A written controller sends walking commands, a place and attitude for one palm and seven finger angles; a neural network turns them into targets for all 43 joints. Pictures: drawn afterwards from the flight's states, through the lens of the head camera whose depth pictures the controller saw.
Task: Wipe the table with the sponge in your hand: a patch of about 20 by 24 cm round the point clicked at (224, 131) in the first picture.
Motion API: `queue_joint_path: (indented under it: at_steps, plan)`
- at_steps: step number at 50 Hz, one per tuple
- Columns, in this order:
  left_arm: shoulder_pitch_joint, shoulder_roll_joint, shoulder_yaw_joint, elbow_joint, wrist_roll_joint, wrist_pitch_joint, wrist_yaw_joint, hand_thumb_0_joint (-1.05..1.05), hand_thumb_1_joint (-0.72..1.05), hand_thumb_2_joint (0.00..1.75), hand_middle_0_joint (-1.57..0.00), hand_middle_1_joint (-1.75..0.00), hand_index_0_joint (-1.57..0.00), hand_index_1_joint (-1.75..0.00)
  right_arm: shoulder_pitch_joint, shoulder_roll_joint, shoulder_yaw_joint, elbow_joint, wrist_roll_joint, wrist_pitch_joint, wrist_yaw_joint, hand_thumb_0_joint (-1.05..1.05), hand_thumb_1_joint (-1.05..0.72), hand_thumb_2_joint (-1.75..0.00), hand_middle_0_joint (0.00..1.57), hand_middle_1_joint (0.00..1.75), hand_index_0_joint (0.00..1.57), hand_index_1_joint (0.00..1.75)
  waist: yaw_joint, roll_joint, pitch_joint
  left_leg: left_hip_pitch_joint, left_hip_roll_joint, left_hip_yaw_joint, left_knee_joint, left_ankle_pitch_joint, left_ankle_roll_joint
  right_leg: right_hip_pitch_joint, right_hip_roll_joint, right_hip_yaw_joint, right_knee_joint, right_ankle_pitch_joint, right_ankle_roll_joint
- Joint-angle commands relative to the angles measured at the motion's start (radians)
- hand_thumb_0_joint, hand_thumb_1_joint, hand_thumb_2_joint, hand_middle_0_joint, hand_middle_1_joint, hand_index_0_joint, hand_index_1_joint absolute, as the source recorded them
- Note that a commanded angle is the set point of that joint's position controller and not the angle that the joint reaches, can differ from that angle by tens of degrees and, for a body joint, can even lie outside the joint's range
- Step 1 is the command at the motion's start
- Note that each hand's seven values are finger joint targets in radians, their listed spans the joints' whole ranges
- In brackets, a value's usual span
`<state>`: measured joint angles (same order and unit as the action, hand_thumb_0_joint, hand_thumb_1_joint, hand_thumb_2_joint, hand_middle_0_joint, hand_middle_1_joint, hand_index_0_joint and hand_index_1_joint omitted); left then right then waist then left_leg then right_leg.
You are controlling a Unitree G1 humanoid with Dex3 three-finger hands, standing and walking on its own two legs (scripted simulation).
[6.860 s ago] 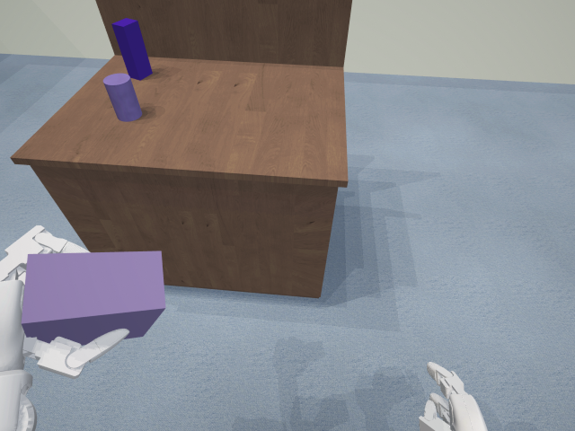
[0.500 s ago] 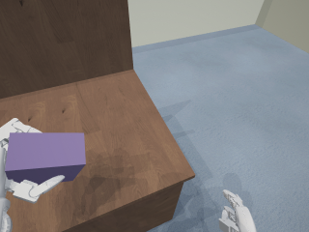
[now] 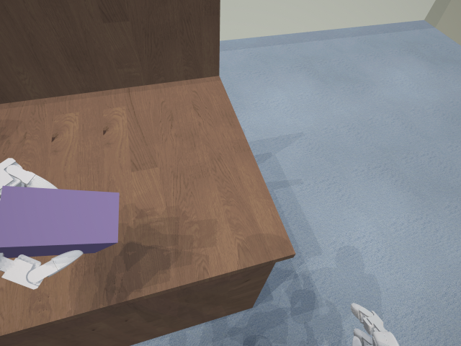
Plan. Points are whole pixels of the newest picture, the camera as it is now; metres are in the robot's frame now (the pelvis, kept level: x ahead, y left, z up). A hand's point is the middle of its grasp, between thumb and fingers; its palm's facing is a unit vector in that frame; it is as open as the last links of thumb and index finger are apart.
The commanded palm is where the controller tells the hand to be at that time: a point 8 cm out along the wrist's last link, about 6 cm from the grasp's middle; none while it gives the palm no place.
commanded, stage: come to a stop and stand still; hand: left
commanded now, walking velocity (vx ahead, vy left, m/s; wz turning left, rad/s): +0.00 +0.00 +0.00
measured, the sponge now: (74, 226) +0.23 +0.23 +0.13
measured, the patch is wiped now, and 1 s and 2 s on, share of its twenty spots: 0.00 0.00 0.00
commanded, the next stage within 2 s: look again from close up in 0.78 s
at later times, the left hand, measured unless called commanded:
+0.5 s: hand (8, 238) +0.20 +0.28 +0.16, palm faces +0.37 -0.85 -0.37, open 10.3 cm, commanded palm +0.14 +0.31 +0.18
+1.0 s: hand out of the picture +0.19 +0.29 +0.16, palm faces +0.32 -0.86 -0.40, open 10.3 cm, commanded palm +0.13 +0.32 +0.18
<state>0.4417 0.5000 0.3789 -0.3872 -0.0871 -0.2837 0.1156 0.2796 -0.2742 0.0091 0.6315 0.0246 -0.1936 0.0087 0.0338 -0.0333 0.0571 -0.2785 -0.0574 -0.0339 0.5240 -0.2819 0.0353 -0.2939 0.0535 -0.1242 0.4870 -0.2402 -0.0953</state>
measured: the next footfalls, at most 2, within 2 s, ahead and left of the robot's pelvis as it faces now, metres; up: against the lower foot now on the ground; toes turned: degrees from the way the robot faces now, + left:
none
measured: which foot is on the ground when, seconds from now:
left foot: down 0.00-1.00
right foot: down 0.00-1.00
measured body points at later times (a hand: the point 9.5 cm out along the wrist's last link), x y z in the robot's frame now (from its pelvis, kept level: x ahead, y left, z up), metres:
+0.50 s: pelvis -0.01 +0.03 +0.00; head +0.02 +0.04 +0.45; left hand +0.17 +0.33 +0.18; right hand +0.17 -0.19 -0.07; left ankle -0.01 +0.10 -0.73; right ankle +0.01 -0.05 -0.73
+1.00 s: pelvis -0.02 +0.04 +0.01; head +0.01 +0.06 +0.45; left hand +0.17 +0.34 +0.18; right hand +0.16 -0.19 -0.07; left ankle -0.01 +0.10 -0.73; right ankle +0.01 -0.05 -0.73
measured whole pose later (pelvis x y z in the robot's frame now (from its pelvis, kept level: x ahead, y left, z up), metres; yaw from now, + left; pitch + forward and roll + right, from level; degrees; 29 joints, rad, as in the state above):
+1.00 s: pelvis -0.02 +0.04 +0.01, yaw +1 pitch +1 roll -1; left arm 0.47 0.45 0.36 -0.45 -0.13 -0.23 0.08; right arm 0.20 -0.22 0.00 0.60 0.05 -0.16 0.00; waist 0.02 -0.02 0.05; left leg -0.25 -0.11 -0.04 0.44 -0.20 0.08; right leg -0.27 0.00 -0.12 0.43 -0.18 -0.03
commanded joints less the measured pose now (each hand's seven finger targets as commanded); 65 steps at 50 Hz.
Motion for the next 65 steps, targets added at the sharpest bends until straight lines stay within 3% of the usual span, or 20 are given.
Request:
queue_joint_path:
  at_steps: [1,2,3,6,7,8,11,12,13,16,17,18,22,23,27,31,40,46,62,65]
  plan:
    - [-0.086,0.153,0.114,-0.261,-0.02,-0.07,0.043,0.0,0.1,1.3,-1.2,-1.6,-1.2,-1.6,-0.055,-0.12,-0.052,-0.152,0.006,-0.062,-0.001,0.0,-0.9,-0.9,0.2,0.3,0.2,0.3,0.017,0.061,-0.214,0.01,0.063,-0.08,-0.031,0.225,-0.005,0.179,-0.207,0.23,-0.074,0.311,0.05]
    - [-0.09,0.157,0.116,-0.26,-0.019,-0.063,0.046,0.0,0.1,1.3,-1.2,-1.6,-1.2,-1.6,-0.078,-0.13,-0.056,-0.145,0.011,-0.061,0.002,0.0,-0.9,-0.9,0.2,0.3,0.2,0.3,0.012,0.079,-0.232,0.053,0.066,-0.087,-0.037,0.236,0.0,0.156,-0.195,0.248,-0.067,0.296,0.047]
    - [-0.091,0.12,0.087,-0.26,-0.017,-0.062,0.044,0.0,0.1,1.3,-1.2,-1.6,-1.2,-1.6,-0.057,-0.115,-0.056,-0.146,0.01,-0.056,-0.001,0.0,-0.9,-0.9,0.2,0.3,0.2,0.3,0.012,0.077,-0.225,0.037,0.075,-0.089,-0.049,0.257,-0.009,0.178,-0.195,0.205,-0.057,0.305,0.049]
    - [-0.098,0.124,0.098,-0.227,-0.017,-0.046,0.046,0.0,0.1,1.3,-1.2,-1.6,-1.2,-1.6,-0.083,-0.114,-0.061,-0.154,0.011,-0.043,-0.001,0.0,-0.9,-0.9,0.2,0.3,0.2,0.3,0.013,0.027,-0.188,0.03,0.08,-0.097,-0.067,0.242,-0.014,0.158,-0.189,0.199,-0.075,0.273,0.057]
    - [-0.103,0.142,0.111,-0.219,-0.02,-0.036,0.049,0.0,0.1,1.3,-1.2,-1.6,-1.2,-1.6,-0.115,-0.123,-0.062,-0.151,0.016,-0.037,-0.001,0.0,-0.9,-0.9,0.2,0.3,0.2,0.3,0.007,0.056,-0.199,0.064,0.082,-0.105,-0.076,0.225,-0.008,0.129,-0.178,0.225,-0.078,0.227,0.054]
    - [-0.114,0.103,0.08,-0.221,-0.02,-0.037,0.044,0.0,0.1,1.3,-1.2,-1.6,-1.2,-1.6,-0.091,-0.108,-0.06,-0.155,0.014,-0.029,-0.006,0.0,-0.9,-0.9,0.2,0.3,0.2,0.3,0.006,0.048,-0.176,0.03,0.09,-0.109,-0.087,0.223,-0.016,0.147,-0.183,0.19,-0.082,0.221,0.057]
    - [-0.12,0.115,0.09,-0.209,-0.028,-0.03,0.037,0.0,0.1,1.3,-1.2,-1.6,-1.2,-1.6,-0.116,-0.103,-0.061,-0.171,0.016,-0.018,-0.005,0.0,-0.9,-0.9,0.2,0.3,0.2,0.3,0.008,0.029,-0.156,0.018,0.09,-0.117,-0.093,0.177,-0.012,0.135,-0.189,0.199,-0.105,0.173,0.058]
    - [-0.13,0.139,0.104,-0.218,-0.032,-0.025,0.039,0.0,0.1,1.3,-1.2,-1.6,-1.2,-1.6,-0.143,-0.114,-0.059,-0.167,0.019,-0.016,-0.004,0.0,-0.9,-0.9,0.2,0.3,0.2,0.3,0.002,0.059,-0.164,0.044,0.091,-0.132,-0.102,0.161,-0.008,0.106,-0.18,0.22,-0.104,0.136,0.053]
    - [-0.124,0.103,0.079,-0.221,-0.031,-0.028,0.034,0.0,0.1,1.3,-1.2,-1.6,-1.2,-1.6,-0.122,-0.095,-0.057,-0.17,0.017,-0.011,-0.005,0.0,-0.9,-0.9,0.2,0.3,0.2,0.3,0.004,0.054,-0.16,0.024,0.1,-0.134,-0.113,0.173,-0.013,0.132,-0.18,0.186,-0.097,0.151,0.058]
    - [-0.131,0.108,0.072,-0.253,-0.036,-0.028,0.025,0.0,0.1,1.3,-1.2,-1.6,-1.2,-1.6,-0.135,-0.097,-0.054,-0.185,0.018,-0.015,-0.002,0.0,-0.9,-0.9,0.2,0.3,0.2,0.3,0.005,0.081,-0.151,0.007,0.103,-0.152,-0.125,0.153,-0.015,0.131,-0.177,0.19,-0.097,0.125,0.06]
    - [-0.128,0.142,0.103,-0.257,-0.035,-0.024,0.029,0.0,0.1,1.3,-1.2,-1.6,-1.2,-1.6,-0.16,-0.104,-0.055,-0.181,0.021,-0.014,-0.002,0.0,-0.9,-0.9,0.2,0.3,0.2,0.3,0.001,0.109,-0.169,0.031,0.107,-0.161,-0.135,0.14,-0.011,0.117,-0.169,0.202,-0.092,0.106,0.06]
    - [-0.123,0.097,0.07,-0.263,-0.036,-0.028,0.024,0.0,0.1,1.3,-1.2,-1.6,-1.2,-1.6,-0.136,-0.09,-0.051,-0.182,0.019,-0.013,-0.003,0.0,-0.9,-0.9,0.2,0.3,0.2,0.3,0.002,0.1,-0.171,0.008,0.114,-0.167,-0.144,0.159,-0.019,0.145,-0.167,0.171,-0.081,0.12,0.063]
    - [-0.111,0.144,0.111,-0.279,-0.038,-0.02,0.02,0.0,0.1,1.3,-1.2,-1.6,-1.2,-1.6,-0.158,-0.099,-0.056,-0.182,0.025,-0.019,-0.004,0.0,-0.9,-0.9,0.2,0.3,0.2,0.3,-0.002,0.114,-0.201,0.033,0.12,-0.18,-0.15,0.196,-0.029,0.143,-0.163,0.182,-0.067,0.127,0.066]
    - [-0.099,0.107,0.084,-0.275,-0.04,-0.023,0.014,0.0,0.1,1.3,-1.2,-1.6,-1.2,-1.6,-0.137,-0.086,-0.052,-0.184,0.021,-0.017,-0.005,0.0,-0.9,-0.9,0.2,0.3,0.2,0.3,-0.001,0.108,-0.192,0.016,0.127,-0.183,-0.157,0.215,-0.035,0.154,-0.164,0.157,-0.065,0.134,0.069]
    - [-0.083,0.139,0.115,-0.25,-0.045,-0.013,0.007,0.0,0.1,1.3,-1.2,-1.6,-1.2,-1.6,-0.16,-0.092,-0.058,-0.183,0.029,-0.018,-0.009,0.0,-0.9,-0.9,0.2,0.3,0.2,0.3,-0.004,0.091,-0.184,0.03,0.128,-0.19,-0.167,0.216,-0.043,0.132,-0.166,0.172,-0.076,0.111,0.071]
    - [-0.067,0.121,0.102,-0.253,-0.049,-0.015,-0.003,0.0,0.1,1.3,-1.2,-1.6,-1.2,-1.6,-0.145,-0.084,-0.059,-0.188,0.027,-0.02,-0.011,0.0,-0.9,-0.9,0.2,0.3,0.2,0.3,-0.003,0.06,-0.18,0.007,0.129,-0.195,-0.173,0.194,-0.048,0.148,-0.175,0.163,-0.089,0.103,0.073]
    - [-0.048,0.132,0.107,-0.292,-0.049,-0.018,-0.008,0.0,0.1,1.3,-1.2,-1.6,-1.2,-1.6,-0.146,-0.083,-0.059,-0.19,0.03,-0.026,-0.011,0.0,-0.9,-0.9,0.2,0.3,0.2,0.3,-0.008,0.114,-0.183,0.002,0.135,-0.21,-0.182,0.196,-0.056,0.149,-0.172,0.16,-0.085,0.09,0.074]
    - [-0.032,0.119,0.107,-0.276,-0.057,-0.008,-0.012,0.0,0.1,1.3,-1.2,-1.6,-1.2,-1.6,-0.149,-0.079,-0.063,-0.192,0.032,-0.02,-0.017,0.0,-0.9,-0.9,0.2,0.3,0.2,0.3,-0.008,0.079,-0.19,0.027,0.131,-0.2,-0.169,0.235,-0.06,0.146,-0.179,0.163,-0.097,0.115,0.073]
    - [-0.058,0.129,0.105,-0.289,-0.06,0.011,-0.011,0.0,0.1,1.3,-1.2,-1.6,-1.2,-1.6,-0.169,-0.085,-0.062,-0.201,0.04,-0.003,-0.019,0.0,-0.9,-0.9,0.2,0.3,0.2,0.3,-0.011,0.098,-0.18,0.048,0.124,-0.202,-0.172,0.224,-0.063,0.139,-0.182,0.179,-0.122,0.115,0.069]
    - [-0.079,0.101,0.084,-0.275,-0.066,0.008,-0.015,0.0,0.1,1.3,-1.2,-1.6,-1.2,-1.6,-0.158,-0.075,-0.062,-0.206,0.037,0.0,-0.022,0.0,-0.9,-0.9,0.2,0.3,0.2,0.3,-0.005,0.097,-0.152,0.035,0.159,-0.223,-0.203,0.207,-0.075,0.105,-0.152,0.179,-0.107,0.079,0.081]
